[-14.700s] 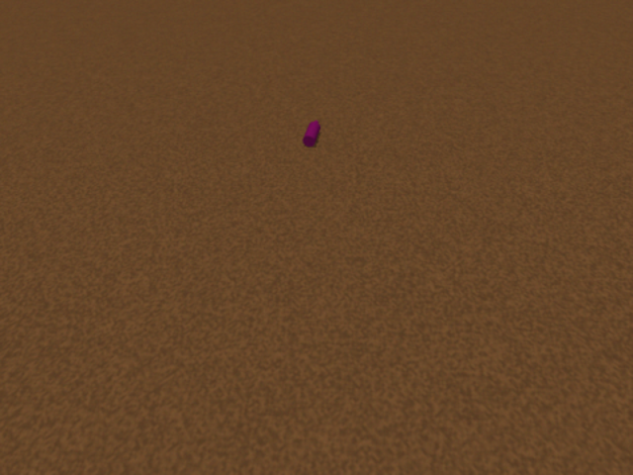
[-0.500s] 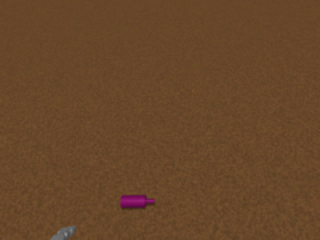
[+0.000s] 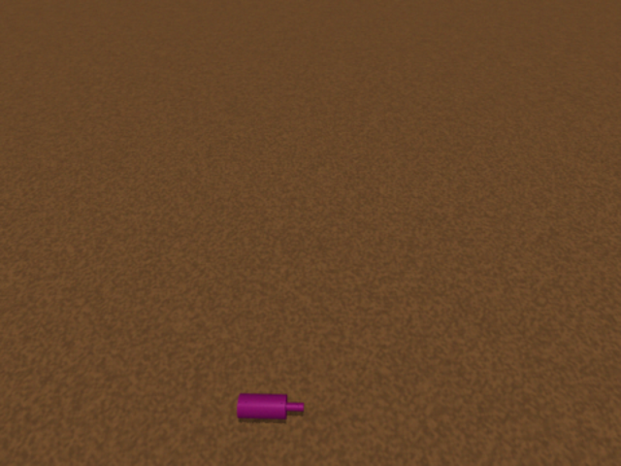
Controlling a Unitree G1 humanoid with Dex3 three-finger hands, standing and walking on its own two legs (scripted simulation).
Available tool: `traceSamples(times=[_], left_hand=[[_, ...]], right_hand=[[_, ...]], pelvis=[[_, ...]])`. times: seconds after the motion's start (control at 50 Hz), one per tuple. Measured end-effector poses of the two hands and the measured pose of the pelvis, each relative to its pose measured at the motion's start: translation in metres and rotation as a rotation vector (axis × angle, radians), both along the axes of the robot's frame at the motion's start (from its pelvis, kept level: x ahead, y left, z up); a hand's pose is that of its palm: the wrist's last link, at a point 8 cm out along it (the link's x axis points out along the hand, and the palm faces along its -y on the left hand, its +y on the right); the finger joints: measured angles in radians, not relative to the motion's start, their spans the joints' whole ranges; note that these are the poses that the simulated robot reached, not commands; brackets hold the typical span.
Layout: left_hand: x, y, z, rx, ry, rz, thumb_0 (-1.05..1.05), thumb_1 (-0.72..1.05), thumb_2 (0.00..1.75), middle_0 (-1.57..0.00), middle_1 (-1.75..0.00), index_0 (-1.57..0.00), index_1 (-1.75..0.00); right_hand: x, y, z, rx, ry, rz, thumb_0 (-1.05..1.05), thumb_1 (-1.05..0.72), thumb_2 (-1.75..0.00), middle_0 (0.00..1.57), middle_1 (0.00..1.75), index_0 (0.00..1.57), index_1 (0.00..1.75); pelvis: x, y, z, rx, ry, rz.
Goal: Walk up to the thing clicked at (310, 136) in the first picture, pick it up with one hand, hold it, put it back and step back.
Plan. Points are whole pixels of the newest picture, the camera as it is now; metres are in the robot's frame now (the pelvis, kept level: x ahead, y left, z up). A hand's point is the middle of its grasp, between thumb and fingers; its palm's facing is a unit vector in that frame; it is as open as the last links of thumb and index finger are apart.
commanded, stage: stand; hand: left
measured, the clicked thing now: (271, 406) +0.43 +0.15 -0.75
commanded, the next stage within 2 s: none
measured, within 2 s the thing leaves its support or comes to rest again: neither
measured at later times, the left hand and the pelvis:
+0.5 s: hand out of the picture +0.09 +0.25 -0.15, palm faces +0.00 -0.94 -0.35, open 7.3 cm; pelvis +0.00 -0.01 +0.00, yaw +0 degrees
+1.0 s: hand out of the picture +0.08 +0.24 -0.15, palm faces +0.00 -0.94 -0.35, open 7.3 cm; pelvis +0.00 -0.02 +0.00, yaw +0 degrees
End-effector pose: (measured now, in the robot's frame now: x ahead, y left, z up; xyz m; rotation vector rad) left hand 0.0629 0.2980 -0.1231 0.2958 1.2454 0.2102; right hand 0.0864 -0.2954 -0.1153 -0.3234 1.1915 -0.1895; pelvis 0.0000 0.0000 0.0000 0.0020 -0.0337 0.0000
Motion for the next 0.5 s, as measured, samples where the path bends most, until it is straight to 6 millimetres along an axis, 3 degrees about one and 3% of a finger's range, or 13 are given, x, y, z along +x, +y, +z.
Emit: traceSamples(times=[0.2, 0.5], left_hand=[[0.011, -0.004, 0.004, 0.004, -0.018, -0.01, 0.0, 0.91, 0.9, -0.2, -0.29, -0.2, -0.3], [0.016, -0.006, 0.009, 0.02, -0.022, -0.008, 0.0, 0.91, 0.9, -0.2, -0.29, -0.2, -0.3]], right_hand=[[0.013, 0.002, -0.001, 0.016, -0.012, 0.007, 0.0, -0.91, -0.89, 0.2, 0.3, 0.2, 0.3], [-0.008, -0.011, -0.005, 0.006, 0.043, -0.014, 0.0, -0.91, -0.89, 0.2, 0.3, 0.2, 0.3]], pelvis=[[0.004, -0.002, 0.001, -0.001, 0.005, 0.002], [0.005, -0.008, 0.002, 0.001, 0.003, 0.007]])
